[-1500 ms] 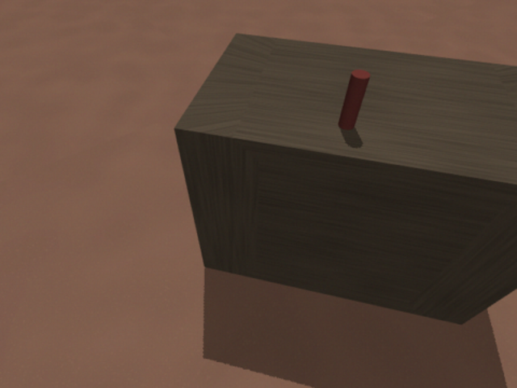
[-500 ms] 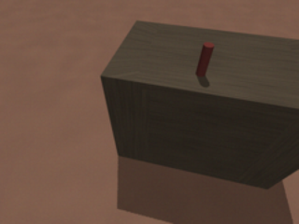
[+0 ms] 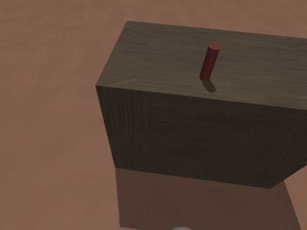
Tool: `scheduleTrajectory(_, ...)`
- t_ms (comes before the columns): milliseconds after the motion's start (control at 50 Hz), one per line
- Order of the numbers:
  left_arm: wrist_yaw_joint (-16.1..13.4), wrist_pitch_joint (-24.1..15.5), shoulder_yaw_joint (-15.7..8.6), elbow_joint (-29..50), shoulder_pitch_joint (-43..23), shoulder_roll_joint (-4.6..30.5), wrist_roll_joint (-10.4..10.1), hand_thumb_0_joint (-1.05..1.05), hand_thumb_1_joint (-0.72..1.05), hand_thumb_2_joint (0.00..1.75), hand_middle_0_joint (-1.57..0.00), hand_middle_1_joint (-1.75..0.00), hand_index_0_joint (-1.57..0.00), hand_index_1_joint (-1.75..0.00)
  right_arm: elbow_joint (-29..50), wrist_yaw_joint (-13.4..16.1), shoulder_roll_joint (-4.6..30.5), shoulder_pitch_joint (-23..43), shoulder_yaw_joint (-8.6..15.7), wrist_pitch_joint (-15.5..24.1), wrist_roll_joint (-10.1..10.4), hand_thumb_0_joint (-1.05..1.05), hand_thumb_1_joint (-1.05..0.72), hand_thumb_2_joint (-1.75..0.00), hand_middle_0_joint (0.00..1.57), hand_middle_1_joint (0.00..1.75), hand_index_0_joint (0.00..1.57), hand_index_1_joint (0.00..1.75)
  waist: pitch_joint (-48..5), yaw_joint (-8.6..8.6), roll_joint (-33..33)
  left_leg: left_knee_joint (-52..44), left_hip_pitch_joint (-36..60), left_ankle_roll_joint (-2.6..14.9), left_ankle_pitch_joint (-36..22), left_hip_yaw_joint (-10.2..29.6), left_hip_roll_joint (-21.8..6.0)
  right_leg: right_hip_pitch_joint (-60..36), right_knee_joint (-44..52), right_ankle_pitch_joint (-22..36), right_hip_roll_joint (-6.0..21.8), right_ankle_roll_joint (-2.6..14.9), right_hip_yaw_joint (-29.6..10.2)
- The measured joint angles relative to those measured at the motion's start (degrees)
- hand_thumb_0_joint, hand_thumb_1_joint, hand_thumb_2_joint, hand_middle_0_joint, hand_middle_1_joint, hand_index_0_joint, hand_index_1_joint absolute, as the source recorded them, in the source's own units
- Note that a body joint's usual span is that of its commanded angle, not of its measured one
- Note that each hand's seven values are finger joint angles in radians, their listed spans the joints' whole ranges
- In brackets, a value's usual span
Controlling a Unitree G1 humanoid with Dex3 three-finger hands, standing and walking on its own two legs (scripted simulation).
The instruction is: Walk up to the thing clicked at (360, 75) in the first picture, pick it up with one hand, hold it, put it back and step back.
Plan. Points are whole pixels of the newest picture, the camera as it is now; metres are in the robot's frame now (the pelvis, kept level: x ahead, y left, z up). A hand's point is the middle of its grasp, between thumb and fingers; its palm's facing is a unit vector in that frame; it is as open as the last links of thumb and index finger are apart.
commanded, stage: walk up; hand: right
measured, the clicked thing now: (208, 63) +0.70 -0.23 +0.06
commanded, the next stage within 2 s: none
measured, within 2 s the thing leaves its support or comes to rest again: neither
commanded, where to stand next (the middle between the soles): +0.30 +0.04 m, yaw -9 degrees
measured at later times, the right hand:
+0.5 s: hand (229, 206) +0.22 -0.25 -0.15, palm faces +0.01 +0.94 -0.33, open 7.4 cm
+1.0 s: hand (210, 185) +0.29 -0.21 -0.16, palm faces +0.14 +0.92 -0.38, open 7.4 cm
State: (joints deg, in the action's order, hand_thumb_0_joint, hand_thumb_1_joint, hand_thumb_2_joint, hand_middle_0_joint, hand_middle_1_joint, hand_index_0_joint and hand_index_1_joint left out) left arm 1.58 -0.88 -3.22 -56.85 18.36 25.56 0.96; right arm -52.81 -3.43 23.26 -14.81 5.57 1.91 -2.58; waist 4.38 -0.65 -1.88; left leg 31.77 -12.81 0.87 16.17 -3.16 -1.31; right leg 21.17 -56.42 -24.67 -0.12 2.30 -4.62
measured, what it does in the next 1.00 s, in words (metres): walks ahead: right foot, then left foot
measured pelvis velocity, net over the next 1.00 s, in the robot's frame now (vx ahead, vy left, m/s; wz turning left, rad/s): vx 0.25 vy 0.07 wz -0.19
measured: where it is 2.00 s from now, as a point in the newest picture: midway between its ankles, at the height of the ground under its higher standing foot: (134, 225)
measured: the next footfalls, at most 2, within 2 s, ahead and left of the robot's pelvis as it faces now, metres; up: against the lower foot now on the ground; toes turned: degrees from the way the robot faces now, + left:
right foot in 0.22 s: +0.20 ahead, -0.12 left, +0.00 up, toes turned -5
left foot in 0.58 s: +0.35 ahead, +0.18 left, +0.00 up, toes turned -4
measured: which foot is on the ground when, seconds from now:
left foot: down 0.00-0.24, up 0.26-0.56, down 0.58-1.00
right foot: up 0.00-0.20, down 0.22-0.60, up 0.62-0.88, down 0.90-1.00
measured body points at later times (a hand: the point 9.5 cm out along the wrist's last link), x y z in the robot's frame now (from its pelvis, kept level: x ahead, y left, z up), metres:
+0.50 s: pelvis +0.16 +0.02 -0.01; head +0.18 +0.00 +0.44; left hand +0.25 +0.34 -0.10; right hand +0.22 -0.30 -0.12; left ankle +0.25 +0.17 -0.70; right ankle +0.16 -0.12 -0.73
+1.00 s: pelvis +0.25 +0.07 -0.02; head +0.28 +0.06 +0.43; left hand +0.36 +0.38 -0.13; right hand +0.28 -0.25 -0.13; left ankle +0.31 +0.18 -0.73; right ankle +0.25 -0.05 -0.73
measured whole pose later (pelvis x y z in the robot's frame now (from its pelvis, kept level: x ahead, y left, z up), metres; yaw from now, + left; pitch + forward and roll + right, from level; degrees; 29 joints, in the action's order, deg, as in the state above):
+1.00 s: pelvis +0.25 +0.07 -0.02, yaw -11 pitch -2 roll -1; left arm 1.1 -0.4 -2.1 -52.5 14.7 23.7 1.1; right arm -50.2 -0.2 22.4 -12.1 1.2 0.7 0.1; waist 5.7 0.6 0.6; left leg 42.8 -20.8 -0.1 19.6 -5.7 -4.7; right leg 19.0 -42.0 -20.9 -0.2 0.8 0.7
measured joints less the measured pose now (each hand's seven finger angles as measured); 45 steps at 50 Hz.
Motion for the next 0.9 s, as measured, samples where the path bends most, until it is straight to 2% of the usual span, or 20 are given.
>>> scheduleTrajectory(40, 0.5, -0.7, 0.1, 0.6, -0.3, 0.2, -0.3, 0.01, 0.91, 0.90, -0.20, -0.30, -0.21, -0.30, 0.2, 0.1, -0.6, -1.6, -0.6, 0.0, 0.2, 0.00, -0.91, -0.90, 0.20, 0.30, 0.20, 0.30, -0.1, -0.36, -0.1, -2.6, 2.7, 0.31, -0.1, -0.7, 0.1, 2.3, 0.6, 1.8, 0.5, -0.72, 2.0)
scheduleTrajectory(100, 1.4, -1.1, 0.2, 2.1, -1.3, 0.0, -0.3, 0.01, 0.91, 0.90, -0.20, -0.30, -0.21, -0.30, 0.8, -0.1, -0.7, -3.5, -1.3, 0.1, 0.4, 0.00, -0.91, -0.90, 0.20, 0.30, 0.20, 0.30, 0.2, -0.89, 0.6, -5.3, 6.0, 0.55, 0.3, -1.6, 0.3, 3.8, 7.3, 3.7, 1.6, -1.64, 4.1)
scheduleTrajectory(200, 2.2, -2.0, 0.2, 4.7, -2.9, -1.0, -0.2, 0.01, 0.91, 0.90, -0.20, -0.30, -0.21, -0.30, 2.1, -0.5, 0.3, -5.1, -1.5, -0.7, 0.4, 0.00, -0.91, -0.90, 0.20, 0.30, 0.20, 0.30, 1.0, -1.72, 3.1, -2.8, 8.4, 0.02, 5.1, -2.9, 0.1, 1.4, 19.3, 9.6, 2.3, -1.12, 5.5)
scheduleTrajectory(220, 2.1, -2.4, 0.2, 5.3, -2.9, -1.0, -0.1, 0.01, 0.91, 0.90, -0.20, -0.30, -0.21, -0.30, 2.4, -0.5, 0.5, -5.4, -1.5, -1.0, 0.5, 0.00, -0.90, -0.90, 0.20, 0.30, 0.20, 0.30, 0.9, -1.77, 3.5, -0.6, 8.2, -0.25, 7.0, -3.0, -0.2, -0.2, 21.8, 10.6, 1.9, -0.87, 5.9)
scheduleTrajectory(240, 1.8, -3.0, 0.0, 5.9, -3.1, -1.1, -0.1, 0.01, 0.91, 0.90, -0.20, -0.30, -0.21, -0.30, 2.8, -0.4, 0.7, -5.6, -1.6, -1.2, 0.7, 0.00, -0.90, -0.90, 0.20, 0.30, 0.20, 0.30, 1.0, -1.70, 4.5, 3.0, 7.5, 0.01, 9.5, -2.9, -1.1, -1.2, 22.8, 13.9, 1.2, -0.83, 6.3)
scheduleTrajectory(260, 1.4, -3.5, -0.2, 6.5, -3.4, -1.5, 0.1, 0.01, 0.91, 0.90, -0.20, -0.30, -0.21, -0.30, 2.9, -0.2, 0.8, -5.4, -1.6, -1.5, 0.8, 0.00, -0.91, -0.90, 0.20, 0.30, 0.20, 0.30, 1.4, -1.61, 5.7, 8.8, 5.8, 0.61, 11.1, -1.7, -1.8, -1.3, 21.2, 13.6, 0.3, -0.92, 6.9)
scheduleTrajectory(300, 0.6, -4.1, -0.1, 7.8, -3.6, -2.0, -0.3, 0.00, 0.91, 0.90, -0.20, -0.30, -0.21, -0.30, 2.9, 0.1, 0.6, -4.5, -2.0, -2.4, 0.9, 0.01, -0.91, -0.90, 0.20, 0.30, 0.20, 0.30, 1.7, -0.85, 6.5, 21.5, 0.8, 0.94, 13.4, 1.4, -0.6, -1.5, 18.8, 10.7, -0.3, -0.75, 6.8)
scheduleTrajectory(360, 0.0, -4.2, 0.5, 9.3, -3.1, -2.9, -1.0, 0.00, 0.91, 0.90, -0.20, -0.30, -0.21, -0.30, 3.4, 0.2, 0.6, -3.0, -2.5, -2.7, 1.3, 0.01, -0.91, -0.90, 0.20, 0.30, 0.20, 0.30, 1.7, 0.23, 7.1, 31.2, -6.6, 0.79, 11.3, 2.7, -0.4, -3.9, 20.5, 9.7, -0.5, -0.60, 6.3)
scheduleTrajectory(420, -0.3, -4.4, 1.0, 10.1, -1.6, -3.1, -1.0, 0.00, 0.91, 0.90, -0.20, -0.30, -0.21, -0.30, 4.9, -0.4, 0.7, -1.8, -2.3, -2.3, 1.0, 0.01, -0.91, -0.90, 0.20, 0.30, 0.20, 0.30, 1.5, 0.94, 7.0, 28.9, -11.8, 0.00, 8.1, 3.2, -2.3, -5.9, 22.6, 9.4, -0.3, -1.05, 5.4)
scheduleTrajectory(500, -0.3, -4.4, 1.3, 10.7, 0.7, -2.3, -0.3, 0.00, 0.90, 0.90, -0.21, -0.30, -0.21, -0.30, 6.7, -1.4, 1.1, -0.7, -1.5, -2.1, 0.4, 0.00, -0.91, -0.90, 0.20, 0.30, 0.20, 0.30, 1.3, 1.59, 5.8, 19.0, -14.6, -0.63, 5.3, 3.5, -4.5, -7.4, 22.4, 7.3, 0.5, -1.98, 4.1)
scheduleTrajectory(580, -0.5, -3.4, 1.6, 10.7, 2.2, -0.9, 0.0, 0.00, 0.90, 0.90, -0.21, -0.30, -0.21, -0.30, 7.1, -1.0, 1.7, -0.2, -0.7, -1.1, 0.7, 0.00, -0.91, -0.90, 0.20, 0.30, 0.20, 0.30, 0.7, 2.17, 3.9, 7.4, -11.7, -0.45, -0.9, 2.1, -4.1, -7.1, 17.5, 2.6, 2.3, -3.46, 2.5)
scheduleTrajectory(600, -0.7, -3.0, 1.6, 10.5, 2.3, -0.5, 0.0, 0.00, 0.90, 0.90, -0.21, -0.30, -0.21, -0.30, 7.0, -0.5, 1.8, -0.1, -0.4, -0.6, 0.6, 0.00, -0.91, -0.90, 0.20, 0.30, 0.20, 0.30, 0.7, 2.06, 3.0, 6.9, -11.3, -0.92, -4.4, 1.5, -3.3, -6.4, 14.8, 0.7, 3.2, -3.13, 1.9)
scheduleTrajectory(620, -1.0, -2.4, 1.6, 10.0, 1.9, -0.3, -0.1, 0.01, 0.90, 0.90, -0.21, -0.30, -0.21, -0.30, 7.0, -0.1, 1.5, 0.3, -0.3, -0.3, 0.4, 0.00, -0.91, -0.90, 0.20, 0.30, 0.20, 0.30, 0.9, 2.06, 2.0, 8.6, -11.5, -1.18, -3.8, 0.7, -2.7, -5.2, 11.2, -0.7, 3.5, -2.27, 0.7)
scheduleTrajectory(660, -1.7, -1.3, 1.7, 8.6, 1.1, -0.3, -0.4, 0.01, 0.90, 0.90, -0.20, -0.30, -0.21, -0.30, 6.9, 0.3, 0.7, 1.0, -0.9, -0.1, 0.8, 0.00, -0.91, -0.90, 0.20, 0.30, 0.20, 0.30, 1.1, 1.81, 1.3, 10.7, -11.6, -0.80, -1.4, -0.1, -2.9, -1.9, 2.8, -4.6, 1.3, -0.94, -0.7)
scheduleTrajectory(720, -1.8, -0.9, 1.8, 7.1, 0.1, 0.4, -0.8, 0.01, 0.91, 0.90, -0.20, -0.30, -0.21, -0.30, 6.8, 0.9, -1.1, 1.5, -2.3, 0.0, 1.2, 0.00, -0.91, -0.90, 0.20, 0.30, 0.20, 0.30, 1.4, 1.28, -0.2, 9.0, -9.9, -0.33, -0.8, -1.3, -3.1, 1.7, -2.8, -4.1, -0.1, -0.12, 0.6)
scheduleTrajectory(840, -0.8, -0.3, 1.3, 5.4, -1.0, -0.6, -0.5, 0.01, 0.91, 0.90, -0.20, -0.30, -0.21, -0.30, 6.4, 1.7, -0.9, 1.3, -3.8, 0.2, 1.1, 0.00, -0.91, -0.90, 0.20, 0.30, 0.20, 0.30, 1.5, 0.71, 0.5, 8.0, -8.3, 0.12, 0.4, -3.1, -3.6, 1.3, 7.9, -2.3, 0.5, -0.31, 4.8)
scheduleTrajectory(900, -0.6, 0.2, 0.8, 5.0, -1.8, -1.1, -0.1, 0.01, 0.91, 0.90, -0.20, -0.30, -0.21, -0.30, 5.8, 2.2, -0.3, 1.4, -4.1, -0.3, 1.5, 0.00, -0.90, -0.90, 0.20, 0.30, 0.20, 0.30, 1.5, 0.78, 1.4, 10.6, -9.0, -0.26, 2.4, -3.4, -4.1, -1.5, 14.9, 2.0, 0.1, 0.23, 5.7)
